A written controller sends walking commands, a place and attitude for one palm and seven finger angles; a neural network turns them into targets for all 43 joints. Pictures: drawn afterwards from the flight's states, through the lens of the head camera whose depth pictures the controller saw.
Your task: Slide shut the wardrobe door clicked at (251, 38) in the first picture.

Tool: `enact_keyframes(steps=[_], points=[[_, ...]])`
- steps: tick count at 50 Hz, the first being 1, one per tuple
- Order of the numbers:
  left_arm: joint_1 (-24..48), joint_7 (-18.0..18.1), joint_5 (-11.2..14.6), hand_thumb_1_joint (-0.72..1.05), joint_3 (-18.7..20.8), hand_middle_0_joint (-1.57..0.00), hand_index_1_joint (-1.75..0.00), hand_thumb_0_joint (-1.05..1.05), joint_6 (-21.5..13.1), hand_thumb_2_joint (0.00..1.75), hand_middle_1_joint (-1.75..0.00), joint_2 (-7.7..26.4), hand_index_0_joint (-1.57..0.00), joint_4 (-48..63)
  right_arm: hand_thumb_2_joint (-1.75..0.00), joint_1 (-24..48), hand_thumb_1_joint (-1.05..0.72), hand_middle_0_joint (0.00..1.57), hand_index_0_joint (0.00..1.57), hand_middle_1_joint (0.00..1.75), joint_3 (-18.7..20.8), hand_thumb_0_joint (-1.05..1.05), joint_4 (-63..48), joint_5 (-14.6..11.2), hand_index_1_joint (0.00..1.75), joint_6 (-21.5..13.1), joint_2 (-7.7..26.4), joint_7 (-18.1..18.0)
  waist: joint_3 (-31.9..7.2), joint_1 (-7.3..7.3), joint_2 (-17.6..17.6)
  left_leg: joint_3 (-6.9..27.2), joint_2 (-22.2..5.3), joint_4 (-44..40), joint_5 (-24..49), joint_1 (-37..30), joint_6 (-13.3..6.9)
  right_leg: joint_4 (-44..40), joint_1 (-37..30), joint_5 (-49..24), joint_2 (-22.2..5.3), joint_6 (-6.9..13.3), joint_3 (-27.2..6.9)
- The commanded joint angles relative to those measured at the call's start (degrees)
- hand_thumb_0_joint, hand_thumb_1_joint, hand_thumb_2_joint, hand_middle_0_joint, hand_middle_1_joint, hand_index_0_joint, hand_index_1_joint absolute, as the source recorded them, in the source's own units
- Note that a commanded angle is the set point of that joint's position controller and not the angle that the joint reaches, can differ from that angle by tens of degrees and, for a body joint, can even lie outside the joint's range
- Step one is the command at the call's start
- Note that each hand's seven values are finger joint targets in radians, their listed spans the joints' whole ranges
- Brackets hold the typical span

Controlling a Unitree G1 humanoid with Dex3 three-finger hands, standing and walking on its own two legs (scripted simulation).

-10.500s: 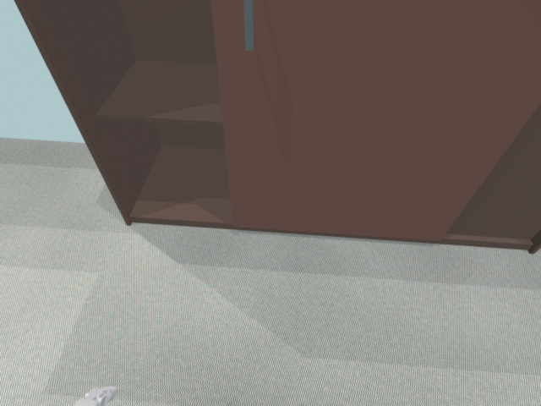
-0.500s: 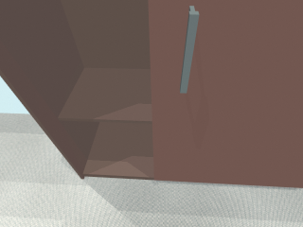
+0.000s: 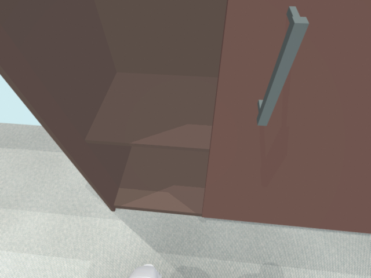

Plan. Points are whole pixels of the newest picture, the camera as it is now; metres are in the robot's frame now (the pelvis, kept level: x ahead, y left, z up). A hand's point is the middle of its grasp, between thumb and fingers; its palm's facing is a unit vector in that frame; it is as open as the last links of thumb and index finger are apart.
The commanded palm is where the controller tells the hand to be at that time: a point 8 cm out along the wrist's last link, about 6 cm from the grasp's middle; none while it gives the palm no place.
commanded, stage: come to a stop and stand still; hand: right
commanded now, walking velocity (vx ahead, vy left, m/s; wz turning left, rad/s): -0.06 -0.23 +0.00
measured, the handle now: (275, 74) +0.44 -0.13 +0.21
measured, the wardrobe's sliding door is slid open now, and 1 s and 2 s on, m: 0.49 0.49 0.49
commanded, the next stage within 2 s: none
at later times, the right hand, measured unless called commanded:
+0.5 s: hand out of the picture +0.03 -0.17 -0.19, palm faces +0.08 +0.97 -0.22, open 7.3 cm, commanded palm none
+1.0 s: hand out of the picture -0.06 -0.18 -0.18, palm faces +0.05 +0.98 -0.18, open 7.4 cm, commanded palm none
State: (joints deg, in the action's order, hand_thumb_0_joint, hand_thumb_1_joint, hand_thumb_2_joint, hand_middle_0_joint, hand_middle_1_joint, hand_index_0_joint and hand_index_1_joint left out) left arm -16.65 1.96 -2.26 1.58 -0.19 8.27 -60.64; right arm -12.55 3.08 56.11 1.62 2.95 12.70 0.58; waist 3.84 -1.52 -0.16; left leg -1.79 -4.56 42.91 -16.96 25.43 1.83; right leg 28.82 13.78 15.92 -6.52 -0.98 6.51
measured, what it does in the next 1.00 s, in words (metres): steps on the spot: left foot, then right foot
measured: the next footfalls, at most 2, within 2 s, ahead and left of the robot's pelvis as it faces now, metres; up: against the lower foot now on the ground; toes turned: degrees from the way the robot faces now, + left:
left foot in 0.06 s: +0.08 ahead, +0.18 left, +0.00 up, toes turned +4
right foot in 0.30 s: +0.05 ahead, -0.06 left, +0.00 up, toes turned -6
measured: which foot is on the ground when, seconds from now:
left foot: up 0.00-0.04, down 0.06-0.64, up 0.66-0.80, down 0.82-1.00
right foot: down 0.00-0.06, up 0.08-0.28, down 0.30-1.00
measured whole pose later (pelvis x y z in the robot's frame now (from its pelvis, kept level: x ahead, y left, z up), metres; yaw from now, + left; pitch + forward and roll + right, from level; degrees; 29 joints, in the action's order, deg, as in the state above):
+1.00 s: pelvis -0.05 -0.02 +0.00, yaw -2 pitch -2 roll +1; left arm -12.0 0.4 -0.7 1.7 0.0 9.8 -57.7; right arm -19.3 -0.7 59.1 1.2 -0.1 8.6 -2.2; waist 1.7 0.5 -0.2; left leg -0.4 -2.8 28.1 -13.9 12.8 1.5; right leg 25.0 15.5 8.6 4.2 6.7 6.8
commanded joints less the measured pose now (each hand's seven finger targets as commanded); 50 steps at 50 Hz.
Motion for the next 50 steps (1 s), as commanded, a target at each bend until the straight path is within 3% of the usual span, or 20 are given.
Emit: enact_keyframes(steps=[1,2,3,5,7,11,14,16,17,19,20,21,23,24,26,28,31,35,45,50], points=[[-3.7,-0.4,0.6,0.90,2.1,-0.20,-0.30,0.00,-0.1,0.90,-0.30,8.2,-0.20,2.1,-0.90,-11.7,-0.90,0.20,0.20,0.30,0.4,0.00,1.2,-0.1,0.30,-3.6,3.1,-0.9,-7.8,3.62,0.6,0.9,-0.5,-20.7,14.5,-20.0,-0.4,6.0,4.7,-3.7,-1.8,2.2,-3.0],[-6.4,-0.7,1.3,0.90,0.7,-0.20,-0.30,0.00,0.0,0.90,-0.30,2.4,-0.20,2.4,-0.90,-11.4,-0.90,0.20,0.20,0.30,0.6,0.00,2.1,0.0,0.30,-4.7,7.7,-1.7,-10.8,2.19,16.2,12.9,-12.7,-22.4,27.0,-23.9,-3.0,12.8,10.5,15.2,3.7,-0.3,-0.6],[-6.9,-0.4,1.8,0.90,0.4,-0.20,-0.30,0.00,0.6,0.90,-0.30,2.6,-0.20,2.8,-0.90,-9.8,-0.90,0.20,0.20,0.30,0.1,0.00,0.9,-0.4,0.30,-4.8,9.0,-1.9,-12.3,2.22,16.0,15.0,-16.6,-23.9,29.6,-19.6,-7.0,16.9,7.7,21.0,3.6,0.4,-5.0],[-4.9,-0.9,2.0,0.90,0.7,-0.20,-0.30,0.00,1.2,0.90,-0.30,2.2,-0.20,2.7,-0.90,-3.3,-0.90,0.20,0.20,0.30,0.2,0.00,-0.6,0.1,0.30,-4.4,8.0,-2.0,-4.9,0.40,11.1,11.5,-13.9,-23.6,27.5,-12.1,-8.9,19.3,7.8,15.5,3.9,0.4,-3.8],[-4.6,-0.7,2.1,0.90,0.6,-0.20,-0.30,0.00,1.4,0.90,-0.30,4.0,-0.20,2.3,-0.90,-2.6,-0.90,0.20,0.20,0.30,0.0,0.00,-0.8,0.0,0.30,-4.7,7.2,-2.7,-4.2,1.16,19.3,10.3,-13.2,-21.0,39.9,-14.2,-9.5,21.0,9.4,13.5,3.6,-0.3,-5.3],[-3.5,-0.8,2.3,0.90,0.6,-0.20,-0.30,0.00,1.7,0.90,-0.30,4.1,-0.20,2.6,-0.90,-3.1,-0.90,0.20,0.20,0.30,1.0,0.00,-1.4,0.0,0.30,-3.5,8.9,-3.2,-4.9,2.01,10.6,9.1,-14.3,-18.6,39.7,-15.7,-11.2,10.3,5.8,9.6,5.5,-1.2,-3.0],[-7.1,-0.7,2.1,0.90,0.6,-0.20,-0.30,0.00,1.2,0.90,-0.30,4.4,-0.20,1.9,-0.90,-0.8,-0.90,0.20,0.20,0.30,1.3,0.00,-2.1,-0.8,0.30,-2.3,7.5,-3.1,-5.0,0.38,4.8,6.7,-9.7,-14.2,22.4,-8.6,-7.7,-6.1,-5.9,-4.9,5.2,-0.2,-2.7],[-4.2,-0.5,1.2,0.90,1.2,-0.20,-0.30,0.00,0.8,0.90,-0.30,8.9,-0.20,4.1,-0.90,-0.4,-0.90,0.20,0.20,0.30,0.5,0.00,-3.7,-1.2,0.30,-1.3,2.7,-2.6,-2.1,2.08,-12.5,-1.3,-0.1,-6.7,-0.4,-5.3,-2.2,-11.7,-1.2,-18.2,-5.7,5.8,-14.6],[-1.5,-0.6,1.0,0.90,1.0,-0.20,-0.30,0.00,0.9,0.90,-0.30,8.7,-0.20,5.1,-0.90,-0.4,-0.90,0.20,0.20,0.30,0.4,0.00,-3.4,-0.7,0.30,-0.9,2.3,-2.9,-0.8,2.23,-13.5,-1.5,1.7,0.3,-9.8,-7.0,-2.1,-13.8,3.1,-19.3,-7.3,9.0,-15.6],[2.2,0.0,1.2,0.90,0.5,-0.20,-0.30,0.00,0.3,0.90,-0.30,7.3,-0.20,6.4,-0.90,-1.9,-0.90,0.20,0.20,0.30,0.3,0.00,-2.0,-0.2,0.30,-0.2,2.3,-2.8,-0.6,3.17,-11.1,1.3,1.0,9.8,-10.9,-6.1,-2.3,-14.9,4.9,-16.2,-6.9,11.4,-15.9],[6.1,-0.4,1.0,0.90,0.9,-0.20,-0.30,0.00,0.3,0.90,-0.30,11.9,-0.20,10.2,-0.90,-3.9,-0.90,0.20,0.20,0.30,-2.7,0.00,-3.7,-1.3,0.30,-2.4,8.7,-3.3,1.3,4.55,-16.0,1.0,3.1,1.6,-9.7,-12.5,-3.7,-15.2,8.7,-5.9,0.5,10.5,-13.5],[12.2,-1.3,1.0,0.90,1.7,-0.20,-0.30,0.00,-0.7,0.90,-0.30,8.9,-0.20,11.9,-0.90,-9.6,-0.90,0.20,0.20,0.30,-1.3,0.00,-3.3,-1.1,0.30,-2.6,6.3,-3.0,-4.5,8.33,-6.3,1.2,0.9,-7.6,-1.2,-11.9,-3.4,-5.5,10.0,-1.0,-2.7,6.7,-13.3],[7.0,-1.3,1.6,0.90,1.2,-0.20,-0.30,0.00,-0.4,0.90,-0.30,4.6,-0.20,12.4,-0.90,-7.9,-0.90,0.20,0.20,0.30,-0.8,0.00,-2.5,-0.5,0.30,-4.3,7.2,-3.7,-6.3,4.21,11.5,16.3,-9.9,-20.6,13.4,-14.8,-7.3,8.6,9.3,1.4,6.6,2.1,-6.8],[4.6,-1.3,1.5,0.90,1.6,-0.20,-0.30,0.00,0.4,0.90,-0.30,4.5,-0.20,11.8,-0.90,-5.3,-0.90,0.20,0.20,0.30,-0.9,0.00,-4.0,-0.4,0.30,-4.7,8.1,-3.7,-5.1,2.07,11.8,22.1,-15.0,-23.3,10.5,-12.2,-11.6,14.2,9.9,8.0,6.8,1.0,-7.3],[2.6,-1.8,1.3,0.90,2.2,-0.20,-0.30,0.00,0.8,0.90,-0.30,4.2,-0.20,11.9,-0.90,-0.9,-0.90,0.20,0.20,0.30,-0.2,0.00,-6.4,0.1,0.30,-4.0,9.0,-3.6,-5.2,-0.61,4.3,15.4,-11.5,-21.4,8.8,-7.9,-12.0,11.6,5.2,6.2,7.0,1.0,-6.7],[0.7,-1.7,1.3,0.90,2.4,-0.20,-0.30,0.00,-0.1,0.90,-0.30,6.0,-0.20,10.8,-0.90,0.6,-0.90,0.20,0.20,0.30,-0.2,0.00,-6.7,-0.4,0.30,-3.6,7.1,-4.0,-6.5,-1.63,9.8,10.2,-5.9,-15.4,7.4,-6.3,-7.1,2.2,-0.6,-2.8,6.1,2.2,-8.5],[2.5,-1.3,1.0,0.90,3.0,-0.20,-0.30,0.00,-0.7,0.90,-0.30,10.3,-0.20,10.8,-0.90,-4.1,-0.90,0.20,0.20,0.30,-1.4,0.00,-5.0,-0.4,0.30,-2.5,3.1,-3.8,-4.5,0.84,-7.5,-0.4,2.7,-6.2,-6.0,-3.5,-1.9,-9.5,-2.1,-8.2,-5.2,7.5,-21.0],[5.1,-0.9,1.1,0.90,2.1,-0.20,-0.30,0.00,-0.6,0.90,-0.30,9.5,-0.20,10.4,-0.90,-7.9,-0.90,0.20,0.20,0.30,-1.9,0.00,-2.4,-0.4,0.30,-2.0,2.6,-3.3,-2.4,3.08,-3.9,2.2,1.2,0.8,-8.4,-6.1,-2.2,-13.0,2.9,-6.3,-6.2,10.3,-19.2],[3.3,-1.3,1.8,0.90,1.8,-0.20,-0.30,0.00,-0.6,0.90,-0.30,8.0,-0.20,6.2,-0.90,-9.3,-0.90,0.20,0.20,0.30,-2.2,0.00,0.5,-0.3,0.30,-3.8,2.5,-3.3,-1.4,1.58,3.0,4.5,-0.1,-18.7,0.8,-9.0,-3.5,-13.3,-0.1,5.2,-0.6,4.5,-15.6],[2.8,-1.4,1.8,0.90,1.6,-0.20,-0.30,0.00,-0.4,0.90,-0.30,8.4,-0.20,4.2,-0.90,-12.2,-0.90,0.20,0.20,0.30,-2.1,0.00,2.4,0.0,0.30,-3.5,1.8,-3.3,-0.7,2.29,-3.2,2.6,0.4,-17.5,-1.6,-10.4,-3.0,-18.6,2.4,14.0,-1.3,4.0,-16.4]])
